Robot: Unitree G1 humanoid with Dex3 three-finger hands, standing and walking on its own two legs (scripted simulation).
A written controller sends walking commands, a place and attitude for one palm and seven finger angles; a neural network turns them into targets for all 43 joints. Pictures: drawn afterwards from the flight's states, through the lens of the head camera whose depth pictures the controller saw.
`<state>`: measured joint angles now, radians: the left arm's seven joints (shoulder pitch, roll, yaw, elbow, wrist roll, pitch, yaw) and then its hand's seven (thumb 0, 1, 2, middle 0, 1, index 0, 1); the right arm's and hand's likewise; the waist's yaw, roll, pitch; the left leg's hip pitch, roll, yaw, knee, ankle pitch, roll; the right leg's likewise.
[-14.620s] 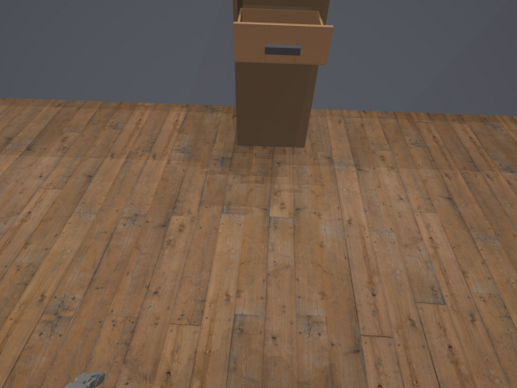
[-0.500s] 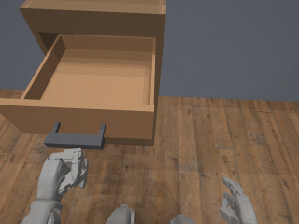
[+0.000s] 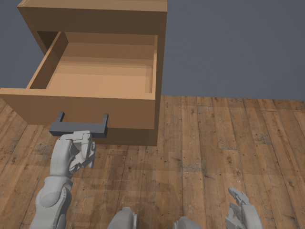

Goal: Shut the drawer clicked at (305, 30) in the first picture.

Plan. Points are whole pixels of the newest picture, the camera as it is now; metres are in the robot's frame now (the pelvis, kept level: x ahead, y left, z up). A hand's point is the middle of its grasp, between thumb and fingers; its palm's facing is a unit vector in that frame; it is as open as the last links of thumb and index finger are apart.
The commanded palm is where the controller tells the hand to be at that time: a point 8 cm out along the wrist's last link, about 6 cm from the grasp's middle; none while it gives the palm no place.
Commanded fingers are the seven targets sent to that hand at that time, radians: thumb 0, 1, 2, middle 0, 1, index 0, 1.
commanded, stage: push the drawer shut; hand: left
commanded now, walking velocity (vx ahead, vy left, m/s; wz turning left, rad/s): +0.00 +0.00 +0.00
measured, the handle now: (81, 122) +0.37 +0.20 +0.06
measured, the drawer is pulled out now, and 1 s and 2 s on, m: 0.26 0.14 0.02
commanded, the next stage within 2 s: none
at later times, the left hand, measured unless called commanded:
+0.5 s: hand (98, 130) +0.35 +0.16 +0.05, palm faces -0.01 -1.00 -0.05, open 3.4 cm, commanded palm +0.33 +0.21 +0.06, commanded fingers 0.00 0.90 0.90 -1.40 -1.60 -1.40 -1.60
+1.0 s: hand (101, 111) +0.41 +0.16 +0.05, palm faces +0.00 -1.00 -0.04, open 3.4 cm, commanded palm +0.40 +0.21 +0.06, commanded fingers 0.00 0.90 0.90 -1.40 -1.60 -1.40 -1.60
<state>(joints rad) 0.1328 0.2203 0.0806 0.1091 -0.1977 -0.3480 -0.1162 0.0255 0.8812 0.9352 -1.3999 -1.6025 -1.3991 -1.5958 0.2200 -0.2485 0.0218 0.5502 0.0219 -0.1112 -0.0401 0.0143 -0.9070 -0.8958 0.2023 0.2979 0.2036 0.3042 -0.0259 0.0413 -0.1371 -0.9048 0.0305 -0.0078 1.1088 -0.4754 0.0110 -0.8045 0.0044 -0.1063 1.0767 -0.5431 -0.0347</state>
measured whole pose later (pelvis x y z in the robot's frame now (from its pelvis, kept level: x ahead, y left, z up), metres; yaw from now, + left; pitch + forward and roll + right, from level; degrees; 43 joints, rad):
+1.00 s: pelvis -0.01 +0.00 +0.00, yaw -1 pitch +17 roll -2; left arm -0.45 0.27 0.20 0.72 -0.16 -0.41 -0.12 0.06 0.86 0.92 -1.40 -1.60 -1.40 -1.60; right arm 0.27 -0.25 0.02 0.64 0.02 -0.04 -0.02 0.01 -0.91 -0.90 0.20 0.30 0.20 0.30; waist -0.07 0.03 -0.12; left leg -0.92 0.04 0.02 1.07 -0.44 0.02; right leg -0.84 0.01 -0.08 1.05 -0.50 -0.03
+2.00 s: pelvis +0.00 +0.01 -0.01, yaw -3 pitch +24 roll -4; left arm -0.92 0.47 0.39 1.17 -0.04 -0.43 -0.13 0.06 0.83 0.90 -1.40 -1.60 -1.40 -1.60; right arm 0.35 -0.26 0.03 0.64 -0.02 0.07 0.02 0.01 -0.91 -0.90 0.20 0.30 0.20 0.30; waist -0.19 0.04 -0.12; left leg -1.09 0.06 0.02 1.13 -0.47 0.03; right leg -1.00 0.04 -0.08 1.08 -0.50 -0.02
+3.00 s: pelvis -0.02 +0.03 -0.02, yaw -5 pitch +27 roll -6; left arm -1.06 0.56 0.40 1.19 -0.01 -0.34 -0.10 0.01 0.75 0.89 -1.40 -1.60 -1.40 -1.60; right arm 0.41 -0.26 0.07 0.63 -0.04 0.03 0.03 0.01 -0.91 -0.90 0.20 0.30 0.20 0.30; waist -0.24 0.05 -0.12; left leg -1.23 0.07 0.00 1.19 -0.44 0.05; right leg -1.12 0.04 -0.09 1.11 -0.47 0.00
